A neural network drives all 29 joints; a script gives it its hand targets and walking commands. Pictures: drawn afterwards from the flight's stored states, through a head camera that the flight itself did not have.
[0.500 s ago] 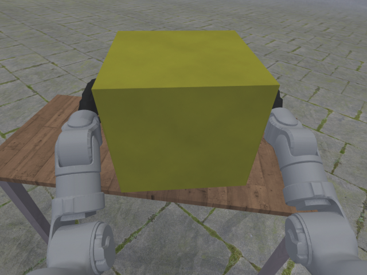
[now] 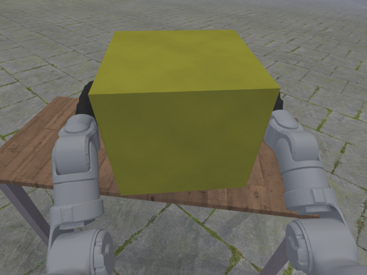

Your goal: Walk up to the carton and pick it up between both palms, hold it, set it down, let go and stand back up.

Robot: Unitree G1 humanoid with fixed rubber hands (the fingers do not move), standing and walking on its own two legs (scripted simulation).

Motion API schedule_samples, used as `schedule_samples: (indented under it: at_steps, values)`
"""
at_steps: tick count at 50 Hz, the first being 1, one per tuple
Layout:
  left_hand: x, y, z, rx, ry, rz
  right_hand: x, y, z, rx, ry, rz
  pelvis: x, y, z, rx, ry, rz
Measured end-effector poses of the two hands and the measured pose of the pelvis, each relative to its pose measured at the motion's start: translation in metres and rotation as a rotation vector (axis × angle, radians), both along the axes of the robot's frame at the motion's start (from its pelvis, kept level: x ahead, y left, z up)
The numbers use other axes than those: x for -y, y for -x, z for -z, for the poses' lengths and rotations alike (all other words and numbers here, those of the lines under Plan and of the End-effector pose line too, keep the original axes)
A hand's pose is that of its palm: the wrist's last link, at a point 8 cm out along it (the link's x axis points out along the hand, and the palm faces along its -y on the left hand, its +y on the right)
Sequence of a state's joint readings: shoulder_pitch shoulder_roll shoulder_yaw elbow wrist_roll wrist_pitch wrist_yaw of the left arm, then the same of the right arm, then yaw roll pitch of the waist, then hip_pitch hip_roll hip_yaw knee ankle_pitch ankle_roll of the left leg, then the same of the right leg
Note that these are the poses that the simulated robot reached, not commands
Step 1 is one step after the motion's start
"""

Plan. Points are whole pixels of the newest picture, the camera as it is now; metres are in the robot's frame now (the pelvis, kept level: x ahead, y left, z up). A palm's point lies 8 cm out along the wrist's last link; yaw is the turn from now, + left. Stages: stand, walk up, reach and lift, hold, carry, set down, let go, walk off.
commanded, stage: hold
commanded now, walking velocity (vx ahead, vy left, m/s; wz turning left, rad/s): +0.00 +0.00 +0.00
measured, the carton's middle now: (180, 108) +0.41 +0.00 +0.20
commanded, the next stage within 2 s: none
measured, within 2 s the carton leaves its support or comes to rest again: neither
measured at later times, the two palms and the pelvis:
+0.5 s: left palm (84, 119) +0.35 +0.19 +0.22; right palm (267, 108) +0.36 -0.18 +0.23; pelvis +0.00 +0.00 +0.00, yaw +1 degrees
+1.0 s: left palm (83, 118) +0.35 +0.19 +0.22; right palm (267, 108) +0.36 -0.18 +0.24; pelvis +0.00 +0.00 +0.00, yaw +0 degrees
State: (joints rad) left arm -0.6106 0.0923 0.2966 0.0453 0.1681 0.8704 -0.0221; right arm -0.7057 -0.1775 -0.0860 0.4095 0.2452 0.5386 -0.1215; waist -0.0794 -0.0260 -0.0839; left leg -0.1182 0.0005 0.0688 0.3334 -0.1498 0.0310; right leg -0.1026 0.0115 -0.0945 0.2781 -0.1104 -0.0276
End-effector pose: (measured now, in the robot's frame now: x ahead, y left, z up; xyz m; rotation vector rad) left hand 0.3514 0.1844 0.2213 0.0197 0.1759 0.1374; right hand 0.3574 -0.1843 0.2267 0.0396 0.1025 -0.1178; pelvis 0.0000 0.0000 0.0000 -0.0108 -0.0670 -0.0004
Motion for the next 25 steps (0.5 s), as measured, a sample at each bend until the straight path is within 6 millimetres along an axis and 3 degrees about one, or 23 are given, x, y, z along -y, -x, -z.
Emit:
schedule_samples:
  at_steps: [9,25]
  values:
    - [-0.006,0.002,-0.003,-0.011,0.019,-0.016,-0.006,-0.003,-0.011,-0.012,0.005,-0.012,0.001,0.001,0.0,0.01,-0.004,0.002]
    - [-0.007,-0.001,0.001,-0.013,0.002,-0.012,-0.007,-0.007,-0.007,-0.013,0.007,-0.013,-0.001,-0.003,0.0,0.002,0.001,-0.009]
